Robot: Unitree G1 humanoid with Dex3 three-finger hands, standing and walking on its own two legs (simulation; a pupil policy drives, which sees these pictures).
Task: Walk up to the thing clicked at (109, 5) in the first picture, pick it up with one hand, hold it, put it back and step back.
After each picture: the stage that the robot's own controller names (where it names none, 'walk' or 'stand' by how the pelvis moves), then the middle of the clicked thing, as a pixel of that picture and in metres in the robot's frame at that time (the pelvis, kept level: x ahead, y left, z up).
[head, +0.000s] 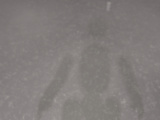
stand; (108, 6) +2.25 -0.41 -0.72
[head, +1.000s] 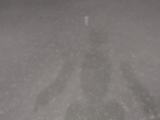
walk; (86, 20) +2.13 +0.05 -0.69
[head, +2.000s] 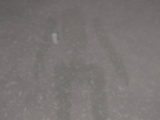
walk; (55, 38) +1.43 +0.40 -0.72
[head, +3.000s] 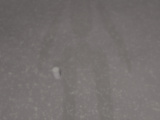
walk; (56, 73) +0.94 +0.34 -0.72
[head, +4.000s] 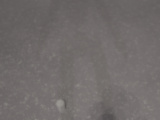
walk; (61, 106) +0.57 +0.25 -0.71
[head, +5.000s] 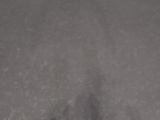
stand; out of the picture +0.38 +0.23 -0.69
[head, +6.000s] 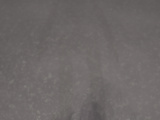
stand; out of the picture +0.35 +0.22 -0.72
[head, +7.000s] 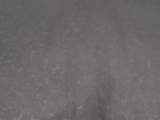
stand; out of the picture +0.38 +0.18 -0.71
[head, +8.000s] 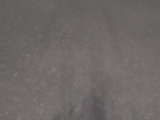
stand; out of the picture +0.37 +0.19 -0.72
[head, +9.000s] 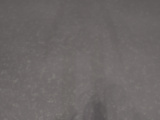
stand; out of the picture +0.35 +0.20 -0.73
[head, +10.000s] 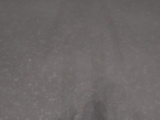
stand; out of the picture +0.35 +0.20 -0.73
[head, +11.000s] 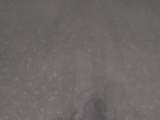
stand; out of the picture +0.35 +0.19 -0.73
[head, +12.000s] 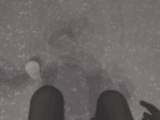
go down; (33, 70) +0.41 +0.23 -0.39
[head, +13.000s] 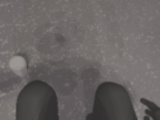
go down; (19, 66) +0.41 +0.26 -0.31
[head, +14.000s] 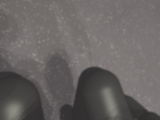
close in; out of the picture +0.39 +0.30 -0.22
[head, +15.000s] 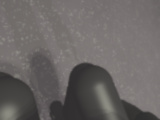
close; out of the picture +0.39 +0.30 -0.22
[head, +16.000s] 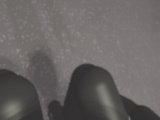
lift; out of the picture +0.37 +0.29 -0.22
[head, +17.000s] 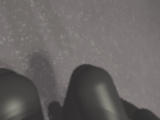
lift; out of the picture +0.35 +0.28 -0.22
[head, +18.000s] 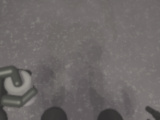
lift; (22, 89) +0.31 +0.20 -0.01
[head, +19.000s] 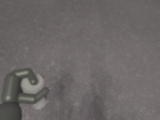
hold; (35, 92) +0.32 +0.17 +0.01
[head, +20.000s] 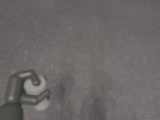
hold; (38, 93) +0.32 +0.17 +0.00
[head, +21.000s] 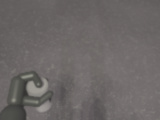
hold; (40, 95) +0.32 +0.16 +0.00
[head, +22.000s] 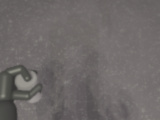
crouch; (30, 87) +0.35 +0.18 -0.06
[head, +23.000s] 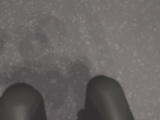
lower; out of the picture +0.44 +0.29 -0.12
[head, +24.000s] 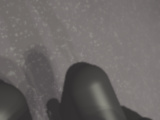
lower; out of the picture +0.40 +0.32 -0.22
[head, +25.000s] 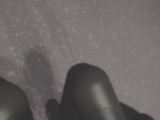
lower; out of the picture +0.40 +0.32 -0.22
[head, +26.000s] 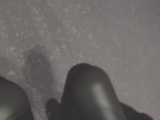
lower; out of the picture +0.39 +0.32 -0.23
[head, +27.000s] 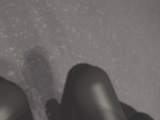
lower; out of the picture +0.39 +0.33 -0.22
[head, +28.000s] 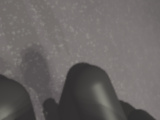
open; out of the picture +0.38 +0.31 -0.23
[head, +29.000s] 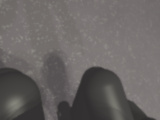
stand; out of the picture +0.39 +0.30 -0.24
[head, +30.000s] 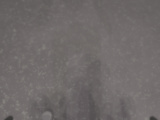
stand; (47, 118) +0.37 +0.20 -0.60
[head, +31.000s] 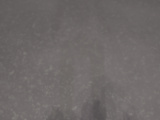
stand; out of the picture +0.37 +0.21 -0.66
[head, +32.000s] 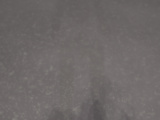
stand; out of the picture +0.36 +0.20 -0.67
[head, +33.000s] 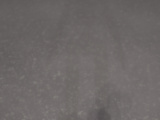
stand; out of the picture +0.39 +0.19 -0.72
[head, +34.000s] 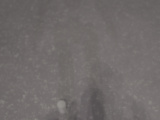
walk; (62, 106) +0.48 +0.19 -0.69
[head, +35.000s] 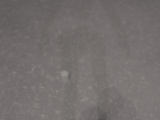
walk; (65, 77) +0.77 +0.20 -0.71
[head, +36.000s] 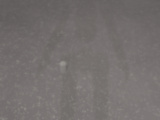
stand; (63, 67) +1.02 +0.19 -0.71
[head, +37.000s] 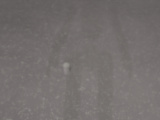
stand; (66, 68) +1.01 +0.18 -0.73
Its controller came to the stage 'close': yes
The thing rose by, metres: 0.71
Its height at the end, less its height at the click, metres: +0.00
